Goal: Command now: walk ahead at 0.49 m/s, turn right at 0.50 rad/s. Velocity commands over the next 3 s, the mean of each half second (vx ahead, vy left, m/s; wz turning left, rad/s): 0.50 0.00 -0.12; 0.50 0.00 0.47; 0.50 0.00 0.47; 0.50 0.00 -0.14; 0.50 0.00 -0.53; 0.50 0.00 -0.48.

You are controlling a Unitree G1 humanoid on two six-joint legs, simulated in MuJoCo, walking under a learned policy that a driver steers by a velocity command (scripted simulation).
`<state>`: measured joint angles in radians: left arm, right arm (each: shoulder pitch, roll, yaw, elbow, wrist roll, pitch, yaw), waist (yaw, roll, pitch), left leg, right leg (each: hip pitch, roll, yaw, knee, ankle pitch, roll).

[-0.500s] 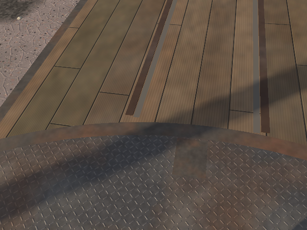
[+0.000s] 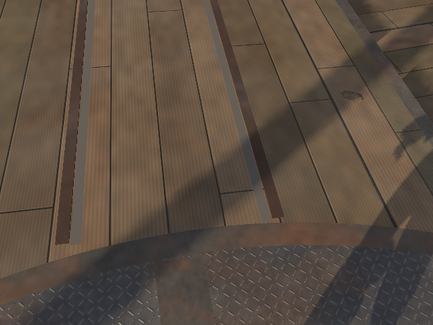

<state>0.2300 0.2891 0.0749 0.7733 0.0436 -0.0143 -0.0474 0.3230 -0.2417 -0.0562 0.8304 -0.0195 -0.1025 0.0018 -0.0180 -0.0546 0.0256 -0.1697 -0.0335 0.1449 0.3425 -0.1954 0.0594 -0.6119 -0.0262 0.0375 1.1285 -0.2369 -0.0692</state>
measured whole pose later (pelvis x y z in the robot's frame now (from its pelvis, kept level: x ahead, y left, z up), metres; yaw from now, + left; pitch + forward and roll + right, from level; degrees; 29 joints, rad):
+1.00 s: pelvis +0.54 +0.01 -0.01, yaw +17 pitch +0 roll +0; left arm 0.18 0.24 0.03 0.81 0.04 -0.06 0.00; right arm 0.30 -0.26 -0.07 0.88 0.00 -0.04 0.01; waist -0.01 -0.02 0.06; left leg -0.23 -0.14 0.01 0.41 -0.18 0.14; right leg -0.54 -0.10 0.03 1.14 -0.30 0.01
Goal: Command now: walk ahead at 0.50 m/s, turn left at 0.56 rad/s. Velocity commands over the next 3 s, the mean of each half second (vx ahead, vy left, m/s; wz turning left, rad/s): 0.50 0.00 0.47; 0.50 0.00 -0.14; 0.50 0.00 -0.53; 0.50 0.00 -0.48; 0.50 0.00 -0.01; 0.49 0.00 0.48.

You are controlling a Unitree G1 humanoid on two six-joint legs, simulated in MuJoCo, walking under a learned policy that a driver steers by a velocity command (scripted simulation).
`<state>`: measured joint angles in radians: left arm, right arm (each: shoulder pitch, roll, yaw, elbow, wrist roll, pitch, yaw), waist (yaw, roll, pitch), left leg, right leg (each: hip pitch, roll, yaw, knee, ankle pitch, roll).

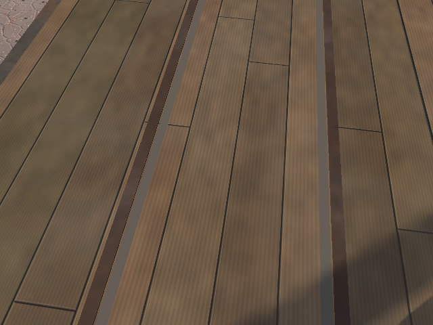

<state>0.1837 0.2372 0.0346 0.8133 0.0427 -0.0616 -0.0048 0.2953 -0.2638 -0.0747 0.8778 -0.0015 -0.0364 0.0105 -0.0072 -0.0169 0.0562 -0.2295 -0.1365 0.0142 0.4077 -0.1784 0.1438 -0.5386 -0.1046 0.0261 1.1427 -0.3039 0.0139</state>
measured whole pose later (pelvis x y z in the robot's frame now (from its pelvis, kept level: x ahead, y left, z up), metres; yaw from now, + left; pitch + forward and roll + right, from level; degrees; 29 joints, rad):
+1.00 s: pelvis +0.51 +0.06 +0.01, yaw +7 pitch +1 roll +0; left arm 0.33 0.27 0.07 0.90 0.02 -0.02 -0.03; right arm 0.24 -0.23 -0.03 0.81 -0.03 -0.09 0.00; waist 0.02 -0.04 0.02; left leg -0.21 0.00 0.12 0.38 -0.19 0.06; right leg -0.46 -0.03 0.01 1.08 -0.31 -0.06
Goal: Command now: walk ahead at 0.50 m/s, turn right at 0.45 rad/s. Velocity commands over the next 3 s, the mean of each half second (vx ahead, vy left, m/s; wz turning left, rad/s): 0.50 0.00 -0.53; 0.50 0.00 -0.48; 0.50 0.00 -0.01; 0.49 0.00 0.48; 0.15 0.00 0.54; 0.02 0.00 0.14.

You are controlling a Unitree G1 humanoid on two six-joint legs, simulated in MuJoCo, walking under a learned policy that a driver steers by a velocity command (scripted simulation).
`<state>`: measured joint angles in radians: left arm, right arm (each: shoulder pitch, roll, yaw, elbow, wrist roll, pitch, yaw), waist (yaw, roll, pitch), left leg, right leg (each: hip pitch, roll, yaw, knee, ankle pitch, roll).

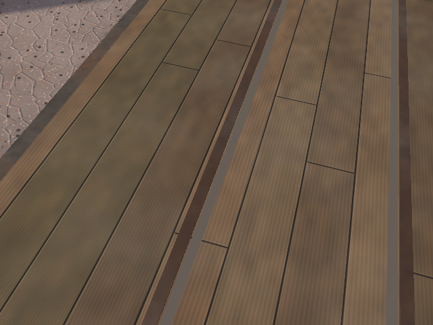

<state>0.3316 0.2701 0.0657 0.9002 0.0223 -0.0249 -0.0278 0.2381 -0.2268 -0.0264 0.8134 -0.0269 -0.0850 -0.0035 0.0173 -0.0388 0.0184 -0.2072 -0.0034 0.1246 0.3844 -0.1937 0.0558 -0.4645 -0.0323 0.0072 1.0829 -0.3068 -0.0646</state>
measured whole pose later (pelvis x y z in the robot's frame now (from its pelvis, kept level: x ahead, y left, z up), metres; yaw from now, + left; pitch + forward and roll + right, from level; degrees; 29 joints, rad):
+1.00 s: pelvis +0.53 -0.13 -0.01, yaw -32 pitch +0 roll +0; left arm 0.38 0.29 0.06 0.87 0.02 -0.05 0.00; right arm 0.15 -0.26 -0.03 0.75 -0.03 -0.06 0.01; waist 0.05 -0.03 0.04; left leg -0.36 -0.03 0.04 0.53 -0.18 0.05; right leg -0.26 0.11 0.10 1.08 -0.39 -0.09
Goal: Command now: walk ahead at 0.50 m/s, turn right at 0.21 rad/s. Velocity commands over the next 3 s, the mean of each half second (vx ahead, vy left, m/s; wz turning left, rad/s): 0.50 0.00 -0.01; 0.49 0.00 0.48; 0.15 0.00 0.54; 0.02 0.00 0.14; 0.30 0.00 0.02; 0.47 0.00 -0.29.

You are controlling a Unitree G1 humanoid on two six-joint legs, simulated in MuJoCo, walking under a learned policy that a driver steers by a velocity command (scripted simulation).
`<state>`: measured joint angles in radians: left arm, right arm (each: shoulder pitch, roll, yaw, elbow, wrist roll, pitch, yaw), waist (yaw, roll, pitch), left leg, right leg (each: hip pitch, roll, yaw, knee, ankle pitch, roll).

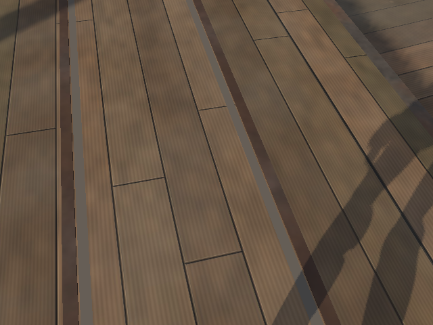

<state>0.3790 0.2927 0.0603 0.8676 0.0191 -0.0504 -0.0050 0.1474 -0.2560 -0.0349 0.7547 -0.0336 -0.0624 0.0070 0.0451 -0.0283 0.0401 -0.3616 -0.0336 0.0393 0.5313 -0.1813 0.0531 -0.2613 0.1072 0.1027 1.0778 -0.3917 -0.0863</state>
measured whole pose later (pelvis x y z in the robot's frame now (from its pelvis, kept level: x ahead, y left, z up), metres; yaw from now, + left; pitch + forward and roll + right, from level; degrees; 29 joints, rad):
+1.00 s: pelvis +0.51 +0.02 -0.02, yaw +19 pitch +0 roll +0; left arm 0.37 0.23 0.04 0.94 0.02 -0.05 0.02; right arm 0.07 -0.25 -0.06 0.78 -0.03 -0.02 0.04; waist 0.03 0.00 0.08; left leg -0.45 -0.07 0.12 0.64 -0.20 0.16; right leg -0.13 -0.08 -0.19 1.02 -0.48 0.02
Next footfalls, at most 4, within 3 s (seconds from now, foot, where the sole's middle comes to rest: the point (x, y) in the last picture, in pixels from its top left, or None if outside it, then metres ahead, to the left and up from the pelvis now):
0.40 right None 0.36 -0.12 -0.77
0.94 left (195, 280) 0.61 0.11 -0.77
1.54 right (226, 231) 0.80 0.01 -0.77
1.88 left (184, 280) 0.61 0.14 -0.77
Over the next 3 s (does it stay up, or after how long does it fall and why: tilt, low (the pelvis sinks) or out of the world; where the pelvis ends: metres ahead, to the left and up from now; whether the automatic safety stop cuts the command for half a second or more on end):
stays up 0.98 0.28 0.01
